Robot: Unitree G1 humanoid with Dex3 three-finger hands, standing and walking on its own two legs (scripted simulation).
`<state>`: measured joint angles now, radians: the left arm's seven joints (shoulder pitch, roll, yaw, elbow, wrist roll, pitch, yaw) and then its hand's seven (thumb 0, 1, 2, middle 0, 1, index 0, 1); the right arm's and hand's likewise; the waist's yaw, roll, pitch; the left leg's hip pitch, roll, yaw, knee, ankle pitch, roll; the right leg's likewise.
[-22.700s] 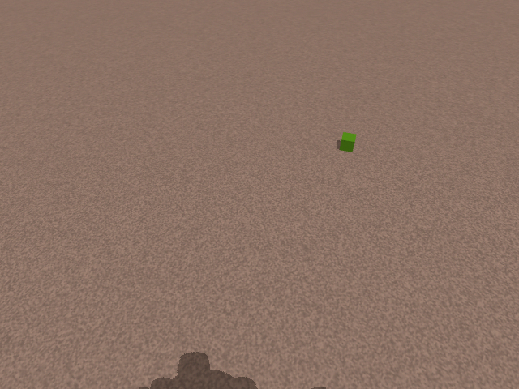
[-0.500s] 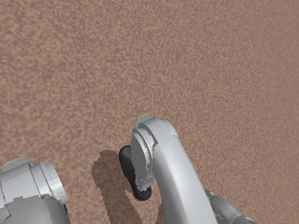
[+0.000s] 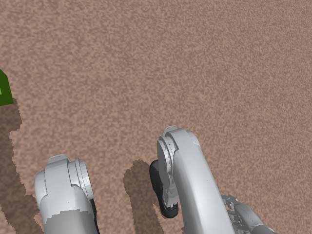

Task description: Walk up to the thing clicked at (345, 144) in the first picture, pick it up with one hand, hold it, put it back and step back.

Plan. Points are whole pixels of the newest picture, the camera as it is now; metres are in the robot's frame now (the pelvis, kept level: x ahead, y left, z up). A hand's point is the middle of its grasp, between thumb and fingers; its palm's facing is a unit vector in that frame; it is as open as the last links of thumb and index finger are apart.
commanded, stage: settle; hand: left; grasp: from above
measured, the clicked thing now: out of the picture +0.49 +0.33 -0.19
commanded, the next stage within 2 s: lift in 0.02 s
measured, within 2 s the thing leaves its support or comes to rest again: neither
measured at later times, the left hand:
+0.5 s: hand out of the picture +0.45 +0.34 -0.09, palm faces -0.46 -0.12 -0.88, open 10.9 cm
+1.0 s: hand out of the picture +0.38 +0.32 +0.10, palm faces -0.42 -0.14 -0.90, open 10.9 cm
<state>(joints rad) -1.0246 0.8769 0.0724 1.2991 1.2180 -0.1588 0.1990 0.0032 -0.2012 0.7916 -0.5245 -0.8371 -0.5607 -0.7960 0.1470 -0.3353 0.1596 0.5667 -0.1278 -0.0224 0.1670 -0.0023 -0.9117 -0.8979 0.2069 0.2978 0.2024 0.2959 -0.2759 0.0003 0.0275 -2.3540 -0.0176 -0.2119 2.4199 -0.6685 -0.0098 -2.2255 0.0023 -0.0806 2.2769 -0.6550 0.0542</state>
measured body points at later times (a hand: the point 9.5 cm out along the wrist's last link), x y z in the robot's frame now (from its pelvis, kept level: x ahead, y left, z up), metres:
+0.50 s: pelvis +0.00 +0.00 +0.04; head +0.23 +0.08 +0.42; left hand +0.47 +0.34 -0.04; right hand +0.07 -0.28 -0.06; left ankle +0.07 +0.13 -0.30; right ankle +0.12 -0.14 -0.30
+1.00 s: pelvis +0.00 -0.01 +0.18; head +0.17 +0.04 +0.60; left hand +0.39 +0.32 +0.15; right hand +0.16 -0.25 +0.06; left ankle +0.07 +0.13 -0.30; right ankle +0.12 -0.14 -0.30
